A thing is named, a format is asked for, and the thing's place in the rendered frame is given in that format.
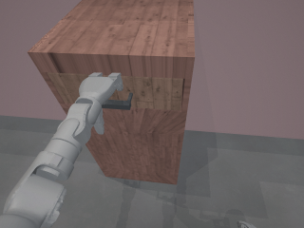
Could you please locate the robot left hand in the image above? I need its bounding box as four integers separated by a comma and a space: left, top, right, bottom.
79, 72, 124, 135

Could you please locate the handle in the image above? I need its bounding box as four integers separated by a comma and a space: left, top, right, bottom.
102, 92, 133, 110

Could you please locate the drawer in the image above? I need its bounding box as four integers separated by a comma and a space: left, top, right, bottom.
47, 72, 183, 111

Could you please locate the cabinet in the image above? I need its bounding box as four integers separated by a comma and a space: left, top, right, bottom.
28, 0, 195, 185

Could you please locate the left robot forearm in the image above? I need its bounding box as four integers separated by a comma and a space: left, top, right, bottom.
3, 95, 102, 215

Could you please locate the left robot upper arm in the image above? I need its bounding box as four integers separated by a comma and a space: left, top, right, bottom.
0, 174, 67, 228

